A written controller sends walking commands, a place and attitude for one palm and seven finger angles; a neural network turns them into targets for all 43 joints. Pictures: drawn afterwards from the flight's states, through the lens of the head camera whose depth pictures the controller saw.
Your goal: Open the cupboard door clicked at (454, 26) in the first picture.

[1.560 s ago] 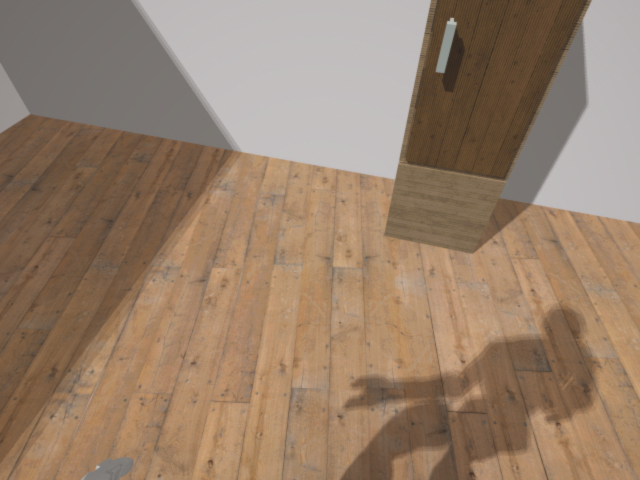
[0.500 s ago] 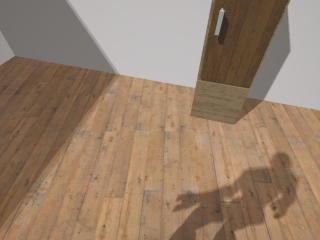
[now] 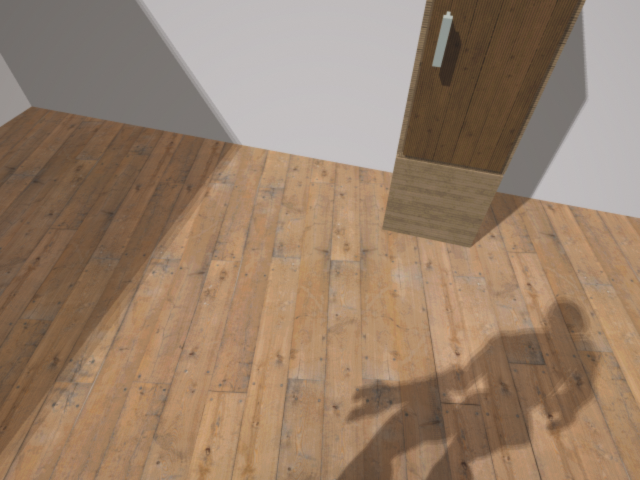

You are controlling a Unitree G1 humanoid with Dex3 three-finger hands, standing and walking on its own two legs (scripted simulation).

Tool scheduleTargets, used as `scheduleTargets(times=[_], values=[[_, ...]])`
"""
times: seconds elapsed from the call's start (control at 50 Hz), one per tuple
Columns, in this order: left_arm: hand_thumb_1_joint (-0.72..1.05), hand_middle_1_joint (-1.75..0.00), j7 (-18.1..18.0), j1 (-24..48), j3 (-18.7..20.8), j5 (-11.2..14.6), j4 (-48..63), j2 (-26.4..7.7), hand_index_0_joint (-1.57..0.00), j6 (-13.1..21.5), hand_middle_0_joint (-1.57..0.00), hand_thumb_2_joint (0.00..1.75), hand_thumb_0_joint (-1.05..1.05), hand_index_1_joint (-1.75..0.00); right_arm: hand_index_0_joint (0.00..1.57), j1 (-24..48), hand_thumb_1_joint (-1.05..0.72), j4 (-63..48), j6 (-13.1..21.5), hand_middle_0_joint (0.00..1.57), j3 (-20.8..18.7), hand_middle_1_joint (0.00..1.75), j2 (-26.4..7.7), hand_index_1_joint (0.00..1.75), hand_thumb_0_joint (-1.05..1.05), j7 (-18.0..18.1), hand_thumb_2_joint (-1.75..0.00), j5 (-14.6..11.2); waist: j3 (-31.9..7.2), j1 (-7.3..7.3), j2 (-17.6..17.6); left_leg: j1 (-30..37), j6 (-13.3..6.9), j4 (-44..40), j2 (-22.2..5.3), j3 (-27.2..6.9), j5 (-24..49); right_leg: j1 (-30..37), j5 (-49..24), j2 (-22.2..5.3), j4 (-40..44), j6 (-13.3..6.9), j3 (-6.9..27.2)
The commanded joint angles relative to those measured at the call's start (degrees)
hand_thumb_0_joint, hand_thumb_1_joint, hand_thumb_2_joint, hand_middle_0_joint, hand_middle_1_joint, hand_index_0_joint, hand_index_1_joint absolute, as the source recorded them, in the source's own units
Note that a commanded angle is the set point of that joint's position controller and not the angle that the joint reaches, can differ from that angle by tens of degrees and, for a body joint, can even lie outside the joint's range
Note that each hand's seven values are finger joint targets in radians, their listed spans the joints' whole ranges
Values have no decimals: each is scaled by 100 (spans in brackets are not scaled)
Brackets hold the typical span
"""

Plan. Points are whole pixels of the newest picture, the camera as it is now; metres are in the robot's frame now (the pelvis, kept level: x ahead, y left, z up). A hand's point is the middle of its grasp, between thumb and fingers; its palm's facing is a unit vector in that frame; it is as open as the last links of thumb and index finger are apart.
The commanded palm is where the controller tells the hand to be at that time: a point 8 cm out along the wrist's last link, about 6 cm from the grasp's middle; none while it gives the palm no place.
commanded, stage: walk to a spot facing it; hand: left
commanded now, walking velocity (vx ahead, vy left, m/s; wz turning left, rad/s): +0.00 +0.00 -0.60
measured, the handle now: (442, 39) +1.19 -0.26 +0.06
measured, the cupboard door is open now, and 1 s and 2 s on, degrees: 0 0 0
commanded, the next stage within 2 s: none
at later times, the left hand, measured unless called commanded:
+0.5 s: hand out of the picture +0.06 +0.16 -0.18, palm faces -0.16 -0.95 -0.26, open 7.3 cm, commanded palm none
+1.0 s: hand (199, 462) +0.18 +0.20 -0.20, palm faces -0.37 -0.91 -0.17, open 7.4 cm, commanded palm none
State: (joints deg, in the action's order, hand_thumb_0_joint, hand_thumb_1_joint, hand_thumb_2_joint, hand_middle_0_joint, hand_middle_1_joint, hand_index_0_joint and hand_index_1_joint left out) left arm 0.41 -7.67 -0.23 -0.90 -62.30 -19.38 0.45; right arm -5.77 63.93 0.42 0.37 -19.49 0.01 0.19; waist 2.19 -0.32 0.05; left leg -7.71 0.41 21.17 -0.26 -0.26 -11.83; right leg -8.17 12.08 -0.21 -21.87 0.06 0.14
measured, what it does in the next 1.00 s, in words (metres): walks ahead, turning right: left foot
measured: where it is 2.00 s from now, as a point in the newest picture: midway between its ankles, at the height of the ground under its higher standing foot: (351, 432)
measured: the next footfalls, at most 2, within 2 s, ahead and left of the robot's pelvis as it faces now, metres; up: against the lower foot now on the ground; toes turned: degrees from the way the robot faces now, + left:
left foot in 0.94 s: +0.21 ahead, +0.07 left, +0.00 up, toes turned -23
right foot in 1.50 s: +0.32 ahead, -0.18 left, +0.00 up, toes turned -56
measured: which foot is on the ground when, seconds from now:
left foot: down 0.00-0.42, up 0.44-0.92, down 0.94-1.00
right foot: down 0.00-0.94, up 0.96-1.00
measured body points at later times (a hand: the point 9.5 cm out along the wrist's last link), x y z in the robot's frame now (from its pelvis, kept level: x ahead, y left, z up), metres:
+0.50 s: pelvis -0.02 -0.03 -0.03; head +0.00 -0.06 +0.42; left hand +0.07 +0.21 -0.16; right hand +0.00 -0.29 -0.19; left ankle -0.01 +0.12 -0.70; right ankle -0.02 -0.11 -0.75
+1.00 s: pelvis +0.12 +0.01 -0.02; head +0.14 +0.04 +0.43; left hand +0.20 +0.25 -0.18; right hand +0.13 -0.26 -0.12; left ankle +0.17 +0.08 -0.75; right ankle -0.01 -0.09 -0.71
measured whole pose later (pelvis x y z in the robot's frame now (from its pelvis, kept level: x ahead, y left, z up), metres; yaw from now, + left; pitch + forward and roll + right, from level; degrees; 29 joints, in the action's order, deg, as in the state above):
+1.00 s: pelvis +0.12 +0.01 -0.02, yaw -30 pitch +0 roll -2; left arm 1.1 -22.7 4.8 -1.5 -58.1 -13.1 -0.4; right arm -8.1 51.4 3.2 -1.4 -10.2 0.0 0.9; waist 0.2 -3.6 -3.0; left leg -17.6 -1.7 34.2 -2.2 5.7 -17.0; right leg -16.8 26.7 3.6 -49.3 -0.4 7.9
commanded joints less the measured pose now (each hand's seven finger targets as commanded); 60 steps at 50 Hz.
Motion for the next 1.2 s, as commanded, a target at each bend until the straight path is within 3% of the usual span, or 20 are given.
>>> scheduleTargets(times=[0.0,0.06,0.2,0.26,0.3,0.36,0.38,0.4,0.42,0.46,0.56,0.8,0.84,0.88,0.9,0.92,0.94,1.0,1.06,1.18], values=[[90,-30,-99,244,234,24,394,-1173,-20,78,-20,90,0,-30,20,197,-90,-396,139,20,-255,30,-1156,30,0,91,-90,35,-440,32,-34,221,-167,-173,-690,-418,1009,-53,-1133,-659,263,-196,671],[90,-30,-133,-123,163,29,404,-595,-20,-115,-20,90,0,-30,20,-183,-90,-411,6,20,-173,30,-487,30,0,135,-90,43,-393,55,-156,150,-41,212,-706,-95,1066,-276,-1622,-653,-70,-143,774],[90,-30,-62,-233,328,-10,923,-552,-20,-285,-20,90,0,-30,20,-323,-90,-898,-103,20,-403,30,-656,30,0,200,-90,59,-305,98,206,8,-218,369,-1114,-143,520,-1149,-1228,-236,-1079,-123,785],[90,-30,-11,-283,372,-12,1107,-279,-20,-339,-20,90,0,-30,20,-272,-90,-1052,-58,20,-502,30,-742,30,0,197,-90,64,-235,69,1116,-191,-893,-203,-2068,-695,1199,-1535,1328,96,-2921,96,107],[90,-30,7,-412,434,-9,1205,-197,-20,-361,-20,90,0,-30,20,-101,-90,-1194,-29,20,-532,30,-671,30,0,197,-90,81,-240,-23,1095,-394,-1086,-68,-2279,-530,1700,-1454,1871,-178,-3298,93,213],[90,-30,91,-1257,492,-26,1032,-66,-20,-275,-20,90,0,-30,20,197,-90,-1281,-72,20,-560,30,-651,30,0,154,-90,121,-532,-480,610,-923,-482,1113,-1804,245,176,-146,938,-175,-1558,53,-118],[90,-30,75,-1639,560,-80,929,-393,-20,-190,-20,90,0,-30,20,133,-90,-1328,-135,20,-514,30,-368,30,0,113,-90,77,-513,-653,-647,-1647,-16,2640,-1082,836,-1210,389,834,-585,-182,-56,711],[90,-30,-19,-1756,632,-116,940,-1031,-20,-91,-20,90,0,-30,20,68,-90,-1580,-137,20,-398,30,171,30,0,72,-90,86,-104,-583,-2560,-3397,339,4393,-125,778,-2622,461,692,-1897,921,-493,3481],[90,-30,-114,-1819,643,-26,1002,-996,-20,-110,-20,90,0,-30,20,315,-90,-1704,-139,20,-429,30,-124,30,0,67,-90,100,13,-644,-1878,-3336,242,4662,-311,-1,-2291,37,1193,-2127,1337,-843,3829],[90,-30,-92,-1195,620,-25,1202,-724,-20,-46,-20,90,0,-30,20,341,-90,-1624,-62,20,-474,30,-181,30,0,-23,-90,102,305,-365,-1096,-3271,198,4682,-582,-83,-1375,-501,2936,-1682,1453,-1051,3474],[90,-30,-43,-1241,542,-10,1084,-325,-20,195,-20,90,0,-30,20,-200,-90,-1357,3,20,-507,30,53,30,0,-80,-90,149,4,-53,-407,-2851,340,4213,-583,41,-222,-226,1088,-1064,1060,-941,2166],[90,-30,-66,-1803,574,-80,865,-273,-20,207,-20,90,0,-30,20,483,-90,-1820,211,20,-441,30,236,30,0,-55,-90,72,-64,-395,-880,-2463,315,2129,-277,158,-704,344,-102,-1013,660,-1143,2562],[90,-30,-79,-1545,613,-85,936,-340,-20,182,-20,90,0,-30,20,230,-90,-1783,266,20,-445,30,241,30,0,-33,-90,37,-121,-251,-932,-1674,251,1494,-203,150,-812,-45,-332,-995,358,-1081,2530],[90,-30,-67,-1146,637,-45,1036,-281,-20,153,-20,90,0,-30,20,-648,-90,-1504,329,20,-489,30,81,30,0,46,-90,20,-268,194,-671,170,206,405,-153,175,-236,-1191,-106,-491,-359,-753,2139],[90,-30,-18,-1124,604,6,1121,-13,-20,147,-20,90,0,-30,20,-1417,-90,-1262,370,20,-575,30,-379,30,0,137,-90,42,-709,503,300,1625,43,-10,-912,-539,-674,-2086,238,60,-1491,-517,1598],[90,-30,58,-1194,544,48,1196,308,-20,168,-20,90,0,-30,20,-2115,-90,-1128,364,20,-725,30,-991,30,0,140,-90,101,-1077,683,1961,2332,-417,-554,-2595,-2483,-1485,-3225,2098,600,-3315,-143,608],[90,-30,51,-1033,587,-14,1250,169,-20,172,-20,90,0,-30,20,-2033,-90,-1188,294,20,-664,30,-912,30,0,135,-90,105,-676,609,1394,1556,-690,-1002,-3042,-2989,-2167,-3373,2057,257,-4110,-71,489],[90,-30,186,-825,672,-127,1061,156,-20,67,-20,90,0,-30,20,-1111,-90,-1328,359,20,-412,30,9,30,0,138,-90,107,522,108,699,-107,-343,-1227,-2192,-1422,-1349,-3172,766,-323,-4852,7,322],[90,-30,233,-1079,615,-130,949,450,-20,-75,-20,90,0,-30,20,-1304,-90,-1138,481,20,-336,30,283,30,0,185,-90,75,414,-103,828,-75,77,-931,-1662,27,869,-2958,41,-296,-4997,104,133],[90,-30,216,-609,574,-132,1092,613,-20,-230,-20,90,0,-30,20,-1933,-90,-802,533,20,-289,30,404,30,0,252,-90,62,389,-64,685,492,247,-705,-1615,795,2649,-3589,-476,-270,-5094,140,-56]])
